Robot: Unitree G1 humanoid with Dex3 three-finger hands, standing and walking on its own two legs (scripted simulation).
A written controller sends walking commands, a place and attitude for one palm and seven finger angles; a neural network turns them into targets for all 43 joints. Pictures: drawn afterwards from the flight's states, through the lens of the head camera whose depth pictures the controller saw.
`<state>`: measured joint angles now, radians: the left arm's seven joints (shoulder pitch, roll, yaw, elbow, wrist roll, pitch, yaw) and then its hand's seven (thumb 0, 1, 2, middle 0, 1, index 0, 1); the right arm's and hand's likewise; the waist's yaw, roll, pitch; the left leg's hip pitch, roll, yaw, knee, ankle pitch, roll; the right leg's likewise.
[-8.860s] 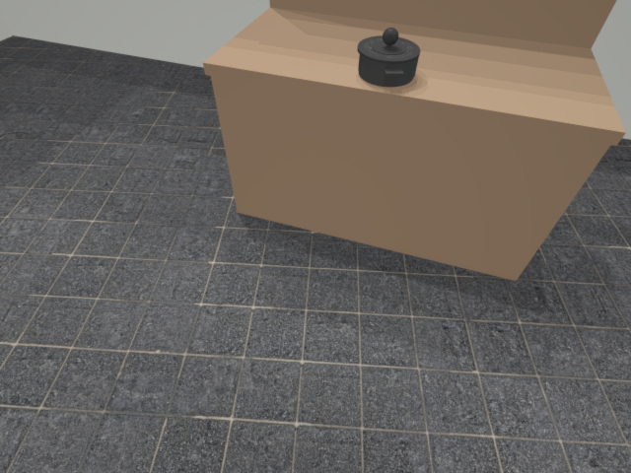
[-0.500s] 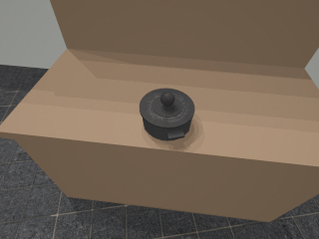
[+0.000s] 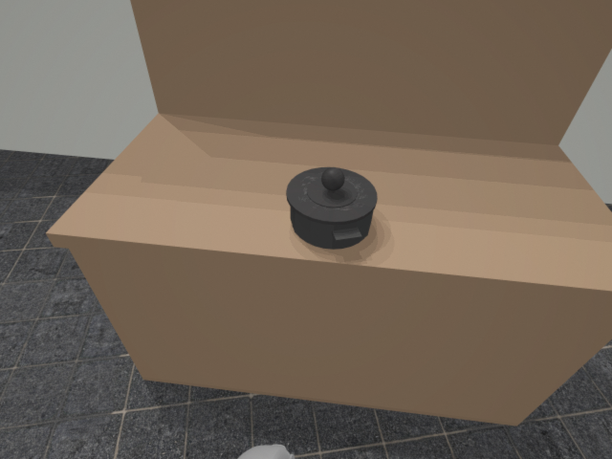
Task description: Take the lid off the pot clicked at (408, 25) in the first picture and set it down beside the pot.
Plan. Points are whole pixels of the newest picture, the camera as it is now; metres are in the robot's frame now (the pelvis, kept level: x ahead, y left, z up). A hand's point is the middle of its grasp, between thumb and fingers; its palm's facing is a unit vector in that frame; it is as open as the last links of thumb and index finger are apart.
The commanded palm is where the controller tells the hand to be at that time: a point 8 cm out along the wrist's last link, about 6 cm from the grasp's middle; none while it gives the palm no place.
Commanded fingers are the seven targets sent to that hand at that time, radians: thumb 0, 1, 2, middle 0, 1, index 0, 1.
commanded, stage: come to a stop and stand still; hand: left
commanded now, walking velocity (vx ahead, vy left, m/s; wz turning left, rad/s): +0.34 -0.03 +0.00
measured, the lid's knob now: (333, 178) +0.62 -0.02 +0.06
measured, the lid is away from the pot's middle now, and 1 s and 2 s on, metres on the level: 0.00 0.00 0.00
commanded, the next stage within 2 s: look again from close up in 0.90 s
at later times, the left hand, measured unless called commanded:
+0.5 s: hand out of the picture +0.04 +0.20 -0.16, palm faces +0.00 -0.98 -0.19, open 7.4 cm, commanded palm none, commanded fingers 0.00 0.90 0.90 -0.20 -0.30 -0.20 -0.30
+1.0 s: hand out of the picture +0.06 +0.18 -0.17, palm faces +0.02 -0.98 -0.18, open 7.3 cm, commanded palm none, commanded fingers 0.00 0.90 0.90 -0.20 -0.30 -0.20 -0.30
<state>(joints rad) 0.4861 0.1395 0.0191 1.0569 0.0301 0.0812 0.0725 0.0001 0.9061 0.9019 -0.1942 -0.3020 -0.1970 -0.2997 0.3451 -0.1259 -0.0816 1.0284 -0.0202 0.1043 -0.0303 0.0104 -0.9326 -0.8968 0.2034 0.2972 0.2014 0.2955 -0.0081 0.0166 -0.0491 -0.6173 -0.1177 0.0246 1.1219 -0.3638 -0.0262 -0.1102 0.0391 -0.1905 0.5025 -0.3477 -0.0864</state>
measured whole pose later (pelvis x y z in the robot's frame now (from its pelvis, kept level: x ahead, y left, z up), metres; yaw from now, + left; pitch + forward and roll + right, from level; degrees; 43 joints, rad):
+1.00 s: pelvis +0.00 +0.00 +0.01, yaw -3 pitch -1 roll +0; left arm 0.22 0.19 0.04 0.98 0.01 0.03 0.03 0.00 0.92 0.90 -0.20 -0.30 -0.20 -0.30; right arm 0.20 -0.15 -0.04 0.98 -0.01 0.02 -0.03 0.00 -0.91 -0.90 0.20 0.30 0.20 0.29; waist 0.02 -0.05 0.06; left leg -0.28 -0.02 0.04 0.52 -0.23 0.04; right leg -0.22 0.01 -0.04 0.52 -0.29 -0.02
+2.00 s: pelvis +0.04 +0.03 +0.01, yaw -5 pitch +0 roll +0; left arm 0.29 0.17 -0.01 1.08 0.01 0.00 0.03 0.00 0.91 0.90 -0.19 -0.30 -0.20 -0.30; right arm 0.27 -0.15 0.00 1.11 -0.01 -0.03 -0.03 0.00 -0.92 -0.90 0.20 0.30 0.20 0.30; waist 0.01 -0.03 0.01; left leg -0.21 -0.05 0.08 0.45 -0.26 0.07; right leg -0.16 -0.02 0.00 0.46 -0.31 0.01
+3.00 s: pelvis +0.08 -0.04 +0.00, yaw -4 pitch +2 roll +1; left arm 0.37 0.14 0.04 1.06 0.02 -0.03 0.03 0.00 0.91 0.90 -0.19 -0.30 -0.20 -0.30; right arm 0.30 -0.11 -0.04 1.13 -0.02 0.00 -0.04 0.00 -0.91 -0.90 0.20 0.30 0.20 0.30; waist 0.03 -0.04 0.03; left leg -0.40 0.01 0.05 0.94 -0.51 0.01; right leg -0.13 0.05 -0.08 0.48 -0.38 -0.09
